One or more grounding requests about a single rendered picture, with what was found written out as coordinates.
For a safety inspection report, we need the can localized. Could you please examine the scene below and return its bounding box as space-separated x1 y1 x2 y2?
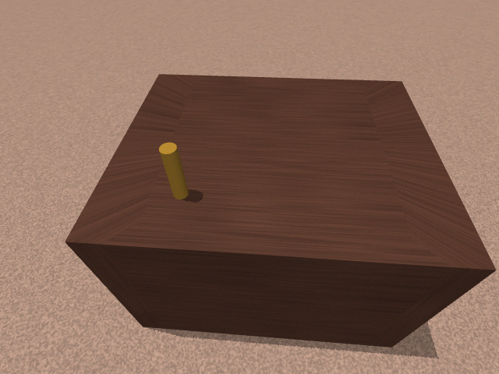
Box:
159 143 189 199

